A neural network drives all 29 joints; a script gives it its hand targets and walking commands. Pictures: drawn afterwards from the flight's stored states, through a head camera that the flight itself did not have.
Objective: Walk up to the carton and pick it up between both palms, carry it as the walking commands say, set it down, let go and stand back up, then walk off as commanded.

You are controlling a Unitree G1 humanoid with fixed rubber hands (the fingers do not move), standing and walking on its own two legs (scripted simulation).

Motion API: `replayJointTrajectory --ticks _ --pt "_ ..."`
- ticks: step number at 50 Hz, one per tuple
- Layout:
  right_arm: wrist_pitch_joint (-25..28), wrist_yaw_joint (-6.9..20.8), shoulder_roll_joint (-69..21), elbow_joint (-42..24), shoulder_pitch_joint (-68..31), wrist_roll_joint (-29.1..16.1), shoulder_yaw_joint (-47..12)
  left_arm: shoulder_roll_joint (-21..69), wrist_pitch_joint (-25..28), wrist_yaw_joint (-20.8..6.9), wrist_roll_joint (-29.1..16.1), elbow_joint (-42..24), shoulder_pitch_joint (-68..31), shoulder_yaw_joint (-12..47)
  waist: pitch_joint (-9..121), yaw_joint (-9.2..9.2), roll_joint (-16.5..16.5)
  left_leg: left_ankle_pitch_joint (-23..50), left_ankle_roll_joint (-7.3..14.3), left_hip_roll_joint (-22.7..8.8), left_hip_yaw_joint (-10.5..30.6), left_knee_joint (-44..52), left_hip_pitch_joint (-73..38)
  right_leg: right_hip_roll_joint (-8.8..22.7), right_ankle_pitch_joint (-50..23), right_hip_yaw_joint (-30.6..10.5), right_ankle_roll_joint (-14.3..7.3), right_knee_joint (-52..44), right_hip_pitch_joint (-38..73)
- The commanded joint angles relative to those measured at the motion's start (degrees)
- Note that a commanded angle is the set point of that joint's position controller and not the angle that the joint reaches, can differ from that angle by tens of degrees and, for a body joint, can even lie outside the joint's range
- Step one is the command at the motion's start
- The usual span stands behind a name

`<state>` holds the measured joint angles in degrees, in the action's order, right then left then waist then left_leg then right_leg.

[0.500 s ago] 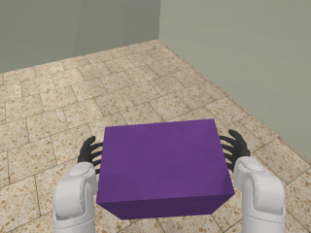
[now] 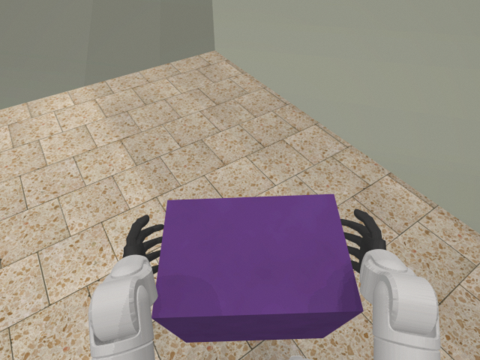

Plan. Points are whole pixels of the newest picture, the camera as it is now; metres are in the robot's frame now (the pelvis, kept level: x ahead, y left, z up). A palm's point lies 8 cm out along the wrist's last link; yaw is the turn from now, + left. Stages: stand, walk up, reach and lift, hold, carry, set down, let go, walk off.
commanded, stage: carry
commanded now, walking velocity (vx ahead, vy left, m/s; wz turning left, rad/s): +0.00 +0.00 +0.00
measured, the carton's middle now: (252, 275) +0.28 +0.00 -0.02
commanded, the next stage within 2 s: hold in 1.78 s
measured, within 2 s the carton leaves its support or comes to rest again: neither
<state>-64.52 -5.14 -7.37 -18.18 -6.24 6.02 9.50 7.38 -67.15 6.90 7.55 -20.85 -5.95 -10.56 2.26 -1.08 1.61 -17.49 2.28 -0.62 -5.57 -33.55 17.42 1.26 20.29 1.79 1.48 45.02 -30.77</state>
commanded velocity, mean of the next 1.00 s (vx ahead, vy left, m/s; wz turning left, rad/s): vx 0.00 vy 0.00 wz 0.00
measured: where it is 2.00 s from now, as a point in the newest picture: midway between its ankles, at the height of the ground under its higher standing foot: outside the picture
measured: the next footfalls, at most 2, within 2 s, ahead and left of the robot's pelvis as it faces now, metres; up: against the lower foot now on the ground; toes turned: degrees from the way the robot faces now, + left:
right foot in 0.18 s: +0.02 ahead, -0.18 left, +0.00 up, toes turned +1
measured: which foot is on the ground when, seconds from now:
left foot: down 0.00-1.00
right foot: up 0.00-0.16, down 0.18-1.00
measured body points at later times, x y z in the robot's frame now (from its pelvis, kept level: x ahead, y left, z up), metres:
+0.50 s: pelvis -0.08 -0.05 +0.00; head -0.10 -0.06 +0.45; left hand +0.21 +0.11 +0.09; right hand +0.19 -0.24 +0.08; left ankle +0.00 +0.09 -0.73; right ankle -0.02 -0.18 -0.73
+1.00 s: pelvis -0.05 -0.04 +0.01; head -0.06 -0.04 +0.46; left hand +0.24 +0.13 +0.08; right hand +0.23 -0.22 +0.08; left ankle +0.00 +0.09 -0.73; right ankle -0.02 -0.19 -0.73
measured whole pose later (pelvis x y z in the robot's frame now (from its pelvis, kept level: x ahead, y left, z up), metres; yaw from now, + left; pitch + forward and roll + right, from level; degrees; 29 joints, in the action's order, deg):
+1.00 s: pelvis -0.05 -0.04 +0.01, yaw -1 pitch +2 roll -1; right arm -66.7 -7.8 -7.9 -13.6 -11.3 7.3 12.1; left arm 7.7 -65.8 10.3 5.1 -14.8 -10.1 -11.6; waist 5.3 0.1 -1.0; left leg -10.5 -1.2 -3.7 -3.5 -28.9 20.8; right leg 5.4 11.5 6.2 2.7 27.9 -18.4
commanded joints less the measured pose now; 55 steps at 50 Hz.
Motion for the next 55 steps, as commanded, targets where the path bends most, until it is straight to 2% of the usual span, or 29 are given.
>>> replayJointTrajectory --ticks 1,3,5,7,8,9,10,11,13,15,16,19,24,25,26,27,32,36,38,39,40,43,44,49,50,51,53,54,55 --pt "-2.0 18.6 -52.0 -2.7 -32.2 -24.9 -43.0 50.2 0.2 -20.1 -26.0 -1.7 -35.4 45.3 9.9 1.2 -11.3 -3.1 2.2 -14.6 8.6 18.0 4.9 2.3 2.6 -2.3 0.7 10.6 4.7" --pt "-2.3 18.2 -50.7 -0.7 -29.3 -22.7 -41.0 49.6 0.0 -20.0 -26.8 -2.7 -35.4 46.0 11.8 0.58 -14.2 0.4 1.9 -12.3 6.6 15.7 -1.5 0.7 3.5 0.0 1.7 -1.6 5.7" --pt "-2.7 17.5 -50.7 2.4 -27.0 -20.9 -39.6 48.7 -0.5 -20.3 -26.7 -1.2 -36.6 45.7 13.1 0.57 -10.2 1.3 1.8 -12.5 6.9 13.4 -3.4 -0.4 -1.7 3.3 1.6 -14.7 11.4" --pt "-3.1 16.8 -50.2 4.5 -23.3 -19.7 -39.1 48.9 -1.2 -20.8 -26.9 2.2 -31.8 45.5 14.4 0.74 -8.7 3.1 -0.6 -10.9 7.8 10.3 -0.9 2.5 -7.2 -0.7 0.8 -25.2 19.9" --pt "-2.9 16.5 -50.8 3.3 -26.9 -20.3 -39.7 49.6 -1.3 -21.2 -27.1 5.3 -32.0 44.3 17.1 0.72 -1.9 7.8 -2.6 -9.4 6.2 4.7 -1.0 7.8 -12.9 -6.1 0.1 -26.1 22.9" --pt "-2.9 16.7 -50.7 2.4 -27.8 -21.0 -40.1 50.5 -1.4 -21.2 -27.9 6.6 -30.6 44.3 18.4 0.69 1.4 5.8 -4.7 -7.3 3.7 0.3 1.8 13.7 -28.7 -12.1 -1.1 -24.0 24.4" --pt "-2.7 16.8 -50.4 3.7 -28.4 -20.2 -40.8 51.3 -1.3 -21.7 -26.6 9.3 -28.4 42.4 17.6 0.77 7.4 2.2 -5.9 -4.0 1.7 0.7 1.4 14.1 -22.9 -9.2 -2.1 -25.2 19.9" --pt "-2.5 17.3 -51.4 1.3 -33.0 -21.7 -42.1 51.6 -0.8 -21.3 -25.7 9.2 -29.7 41.8 17.7 0.54 7.8 4.3 -4.7 -4.5 2.8 1.2 -4.3 13.6 -15.9 -8.6 -2.9 -25.5 13.6" --pt "-2.3 18.2 -55.1 1.9 -37.4 -24.4 -44.0 51.8 -0.1 -21.0 -25.6 3.7 -37.2 41.8 13.3 0.62 3.1 8.1 -5.6 -6.3 2.9 6.1 -5.3 9.9 -5.9 -5.2 -1.1 -26.7 10.3" --pt "-3.0 18.6 -54.7 2.3 -38.6 -25.5 -44.0 51.3 -0.4 -20.2 -24.5 5.4 -36.4 40.5 10.8 1.01 5.2 3.2 -5.7 -5.1 3.2 6.6 -3.7 9.1 11.2 -5.3 -0.3 -29.7 6.9" --pt "-2.4 18.6 -54.1 -1.4 -41.2 -26.8 -44.8 52.1 -0.2 -20.1 -24.6 4.6 -35.7 40.6 13.3 0.99 2.9 1.4 -5.4 -5.0 3.7 7.4 -2.6 8.3 11.0 -4.2 -0.2 -28.7 9.7" --pt "-3.1 18.6 -52.9 0.1 -40.3 -26.3 -44.5 51.2 -0.7 -20.0 -23.4 6.2 -32.5 39.3 12.8 1.02 5.6 -0.6 -5.3 -4.8 3.3 6.5 -2.3 7.9 15.8 -3.4 -0.2 -29.3 8.3" --pt "-3.7 18.6 -52.3 3.1 -36.3 -25.1 -43.2 52.2 -0.8 -19.9 -24.0 5.3 -33.3 40.9 13.4 0.77 1.4 0.3 -4.9 -5.4 3.9 8.6 -1.3 7.9 10.5 -1.0 -0.1 -25.9 10.4" --pt "-3.6 18.5 -51.8 1.6 -39.1 -25.0 -43.4 52.1 -1.1 -20.3 -23.5 6.8 -32.2 40.0 13.5 0.84 1.4 -1.1 -4.9 -4.1 2.7 7.1 -0.9 8.4 15.8 -2.2 -0.1 -27.6 8.7" --pt "-4.1 18.8 -53.3 4.1 -37.1 -25.6 -42.7 51.5 -1.2 -20.0 -23.8 5.6 -33.9 40.2 11.7 0.93 -0.7 -5.6 -4.6 -5.9 5.7 10.7 1.1 7.3 14.6 -1.2 0.0 -26.6 9.4" --pt "-3.4 18.7 -53.5 1.8 -38.7 -25.2 -43.1 52.4 -0.9 -20.2 -24.7 3.1 -36.2 41.4 11.7 0.87 1.0 -5.9 -4.8 -6.4 6.4 10.9 2.3 7.1 12.7 -0.4 0.3 -25.9 10.4" --pt "-2.9 18.3 -52.9 1.6 -35.5 -25.5 -42.8 53.5 -0.3 -19.6 -25.6 3.6 -34.2 42.8 17.9 1.23 -8.2 -3.6 -3.7 -9.6 9.3 15.0 -0.2 5.9 -3.0 1.9 0.2 -18.5 16.7" --pt "-2.5 17.7 -53.1 1.4 -33.8 -23.6 -42.0 52.3 -0.6 -19.9 -26.6 1.9 -34.7 43.9 18.8 1.08 -2.7 0.8 -4.2 -7.7 5.0 8.6 -2.1 8.1 -0.9 -0.4 0.2 -23.1 14.4" --pt "-2.8 17.5 -51.6 2.4 -32.3 -23.6 -41.9 52.5 -1.1 -20.0 -25.6 5.5 -31.2 43.5 17.3 0.99 -5.7 2.2 -3.8 -7.3 5.5 10.2 -2.0 7.7 -1.9 0.4 0.3 -22.2 14.0" --pt "-2.6 17.5 -51.6 1.4 -33.5 -22.7 -41.7 53.5 -0.8 -20.2 -26.6 4.0 -34.4 44.0 16.3 1.0 -3.0 3.3 -4.4 -8.3 6.1 9.8 -1.7 7.9 -3.0 0.6 0.6 -22.7 13.6" --pt "-2.8 17.6 -52.5 2.2 -33.7 -23.0 -41.4 53.6 -0.7 -20.1 -27.0 2.6 -37.2 44.4 17.0 0.88 -4.2 6.0 -3.9 -8.6 6.1 10.3 -2.5 7.9 -6.9 1.1 0.7 -21.6 14.7" --pt "-2.9 17.6 -51.7 2.0 -34.2 -23.4 -42.3 52.9 -1.0 -20.5 -25.6 6.6 -32.1 42.8 15.6 1.11 -1.7 5.2 -4.3 -7.3 4.8 8.0 -1.8 8.6 -5.5 -0.1 0.4 -23.8 14.8" --pt "-2.5 17.5 -51.7 0.4 -35.8 -24.0 -43.0 53.2 -0.7 -20.6 -25.9 6.8 -31.4 42.7 17.1 0.99 1.5 7.5 -4.3 -7.4 5.3 8.1 -2.5 8.6 -5.2 0.8 0.4 -23.9 15.9" --pt "-2.8 18.1 -52.4 3.1 -33.3 -23.9 -41.9 52.5 -0.2 -19.9 -26.2 1.2 -36.8 43.4 18.7 1.17 -4.6 7.4 -3.5 -9.6 7.3 11.4 -1.3 7.4 -12.0 2.4 1.0 -19.4 20.1" --pt "-2.5 17.9 -52.6 1.0 -35.2 -24.4 -43.0 52.4 0.1 -19.7 -25.6 1.1 -35.5 43.2 20.0 1.18 -1.5 9.7 -3.7 -8.9 6.2 9.6 -2.4 8.2 -13.9 2.0 0.8 -19.6 20.7" --pt "-2.7 18.0 -52.8 1.3 -35.5 -24.8 -42.7 52.6 -0.1 -19.5 -25.2 2.2 -34.7 42.9 18.7 1.24 -4.4 10.6 -3.6 -8.6 5.8 10.1 -2.6 8.1 -12.7 1.5 0.8 -19.8 19.7" --pt "-2.4 17.7 -52.1 1.5 -33.0 -23.7 -43.0 52.1 -0.2 -19.8 -25.0 3.5 -32.8 42.3 20.2 1.13 1.2 18.0 -4.5 -9.2 4.9 6.8 -3.9 9.3 -18.9 1.8 0.3 -20.0 21.7" --pt "-2.5 17.4 -51.4 0.9 -32.1 -23.6 -42.4 52.7 -0.6 -19.7 -25.5 5.3 -30.2 42.3 22.1 1.03 -1.2 24.7 -3.6 -9.5 5.5 6.1 -5.1 8.9 -20.3 2.8 0.6 -17.0 22.2" --pt "-2.7 17.4 -51.8 0.0 -34.1 -24.3 -42.6 52.6 -0.5 -19.6 -25.0 4.8 -31.5 42.4 18.7 1.09 -1.6 21.5 -3.5 -9.4 5.2 7.0 -4.1 8.6 -17.7 2.6 0.9 -18.1 21.7"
